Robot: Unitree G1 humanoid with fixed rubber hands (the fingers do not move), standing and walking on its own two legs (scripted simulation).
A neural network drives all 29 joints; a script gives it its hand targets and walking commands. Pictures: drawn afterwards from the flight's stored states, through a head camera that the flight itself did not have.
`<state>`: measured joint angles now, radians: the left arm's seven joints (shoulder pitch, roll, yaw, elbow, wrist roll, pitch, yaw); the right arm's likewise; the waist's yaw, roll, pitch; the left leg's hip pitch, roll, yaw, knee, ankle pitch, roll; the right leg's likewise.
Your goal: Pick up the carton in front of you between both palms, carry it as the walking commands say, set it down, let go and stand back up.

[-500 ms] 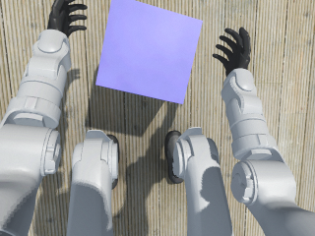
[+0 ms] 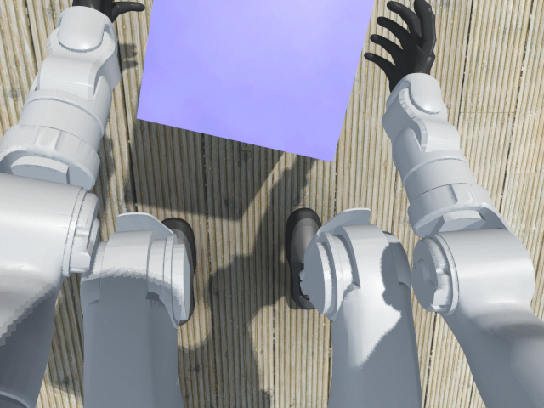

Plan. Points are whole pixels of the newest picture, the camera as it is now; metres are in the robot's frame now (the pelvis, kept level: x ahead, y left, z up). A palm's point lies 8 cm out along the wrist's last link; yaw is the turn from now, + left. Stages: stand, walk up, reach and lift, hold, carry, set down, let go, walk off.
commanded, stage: reach and lift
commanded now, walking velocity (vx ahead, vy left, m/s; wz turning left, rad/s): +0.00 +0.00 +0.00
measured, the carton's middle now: (248, 65) +0.50 +0.01 -0.25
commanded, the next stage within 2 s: none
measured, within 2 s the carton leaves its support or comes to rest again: leaves its support in 0.56 s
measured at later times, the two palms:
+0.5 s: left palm (122, 7) +0.53 +0.16 -0.18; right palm (386, 59) +0.50 -0.14 -0.16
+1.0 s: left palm out of the picture +0.49 +0.18 -0.02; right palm (462, 52) +0.48 -0.12 -0.01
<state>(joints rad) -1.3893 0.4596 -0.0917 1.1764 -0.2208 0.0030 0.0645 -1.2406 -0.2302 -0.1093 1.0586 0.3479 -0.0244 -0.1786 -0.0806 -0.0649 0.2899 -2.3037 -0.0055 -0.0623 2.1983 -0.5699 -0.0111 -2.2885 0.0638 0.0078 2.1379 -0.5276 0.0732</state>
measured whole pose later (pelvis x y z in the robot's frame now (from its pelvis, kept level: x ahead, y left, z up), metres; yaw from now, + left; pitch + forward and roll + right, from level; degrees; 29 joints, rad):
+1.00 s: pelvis +0.00 +0.00 +0.07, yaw +3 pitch +41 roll -3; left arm -1.12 0.16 0.22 0.97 0.09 0.24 0.07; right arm -0.96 0.05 -0.50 0.72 -0.07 0.24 -0.13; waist -0.05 -0.02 -0.11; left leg -2.14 -0.11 -0.09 1.97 -0.54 -0.05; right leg -2.12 0.11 0.06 1.94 -0.54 0.09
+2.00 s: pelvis +0.09 +0.00 +0.34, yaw +5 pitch +21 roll +0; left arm -0.38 -0.09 0.26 0.64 0.17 0.26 0.07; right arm -0.36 0.15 -0.34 0.57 -0.16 0.26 -0.05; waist -0.03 -0.01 -0.23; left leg -0.90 -0.08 -0.14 0.94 -0.40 -0.02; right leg -0.89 0.08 0.14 0.93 -0.40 0.03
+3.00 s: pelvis +0.10 +0.00 +0.41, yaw +5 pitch -4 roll +0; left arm -0.29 -0.16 0.28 0.38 0.31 0.65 0.01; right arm -0.34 0.17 -0.31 0.40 -0.31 0.62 0.02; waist -0.01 -0.01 -0.02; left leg -0.13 -0.04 -0.14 0.42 -0.21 -0.01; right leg -0.13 0.04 0.14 0.42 -0.21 0.01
